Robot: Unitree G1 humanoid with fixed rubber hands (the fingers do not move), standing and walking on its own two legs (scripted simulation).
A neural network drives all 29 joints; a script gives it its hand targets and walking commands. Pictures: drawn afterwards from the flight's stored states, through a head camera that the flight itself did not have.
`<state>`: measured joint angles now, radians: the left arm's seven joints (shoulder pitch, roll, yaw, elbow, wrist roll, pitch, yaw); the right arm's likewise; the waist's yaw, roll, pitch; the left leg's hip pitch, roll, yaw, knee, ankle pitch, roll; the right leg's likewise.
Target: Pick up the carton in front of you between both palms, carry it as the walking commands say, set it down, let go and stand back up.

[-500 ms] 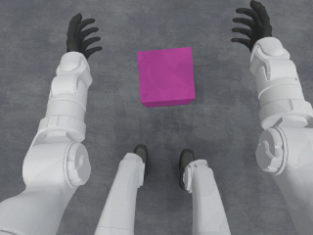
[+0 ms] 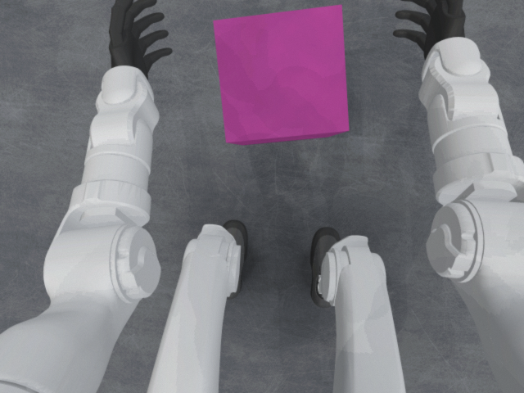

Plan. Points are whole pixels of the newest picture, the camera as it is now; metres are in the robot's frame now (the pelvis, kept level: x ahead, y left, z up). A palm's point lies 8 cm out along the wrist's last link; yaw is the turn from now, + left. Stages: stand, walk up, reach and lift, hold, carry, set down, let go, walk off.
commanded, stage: reach and lift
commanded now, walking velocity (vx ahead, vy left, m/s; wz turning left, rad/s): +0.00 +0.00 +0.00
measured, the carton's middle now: (281, 90) +0.52 +0.02 -0.42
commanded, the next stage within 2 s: none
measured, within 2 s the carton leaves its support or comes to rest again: leaves its support in 1.38 s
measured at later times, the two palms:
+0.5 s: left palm (182, 93) +0.50 +0.20 -0.34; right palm (383, 75) +0.54 -0.16 -0.35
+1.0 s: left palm (197, 88) +0.51 +0.17 -0.35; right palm (366, 73) +0.54 -0.13 -0.35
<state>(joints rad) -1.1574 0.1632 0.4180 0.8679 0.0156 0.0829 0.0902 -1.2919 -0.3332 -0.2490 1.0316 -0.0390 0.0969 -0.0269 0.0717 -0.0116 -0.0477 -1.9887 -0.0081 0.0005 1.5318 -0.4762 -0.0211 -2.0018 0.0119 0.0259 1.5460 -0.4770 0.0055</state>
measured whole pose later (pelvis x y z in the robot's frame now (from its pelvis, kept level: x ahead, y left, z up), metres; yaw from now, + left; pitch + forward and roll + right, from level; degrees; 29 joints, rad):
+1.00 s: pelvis -0.04 +0.00 -0.17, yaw +1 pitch +36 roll +2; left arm -1.56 0.27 0.16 1.13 -0.21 0.07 0.14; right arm -1.68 -0.41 0.03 1.25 0.21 0.09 -0.07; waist 0.06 0.01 0.45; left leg -2.23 -0.02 0.01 2.18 -0.57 -0.03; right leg -2.25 0.01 0.03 2.20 -0.58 0.00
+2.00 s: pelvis -0.05 +0.01 -0.05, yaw -2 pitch +43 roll +1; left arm -1.08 -0.01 0.53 0.62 0.22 0.43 0.05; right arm -1.15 -0.04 -0.45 0.72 -0.25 0.41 -0.02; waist 0.03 -0.01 -0.11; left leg -2.02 -0.06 -0.05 1.75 -0.48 -0.05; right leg -2.04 0.06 0.06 1.75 -0.46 0.03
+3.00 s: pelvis +0.05 +0.01 +0.20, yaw -2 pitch +10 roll +0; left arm -0.34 -0.14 0.32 0.48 0.22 0.45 0.02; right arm -0.34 0.15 -0.30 0.47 -0.22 0.44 -0.03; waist 0.00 0.00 -0.12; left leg -0.57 -0.03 -0.07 0.73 -0.32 -0.01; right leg -0.58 0.03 0.06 0.73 -0.31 0.01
